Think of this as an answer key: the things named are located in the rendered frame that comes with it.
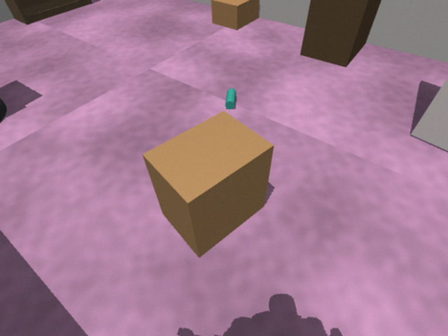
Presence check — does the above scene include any bookshelf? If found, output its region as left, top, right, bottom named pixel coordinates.
left=4, top=0, right=92, bottom=25

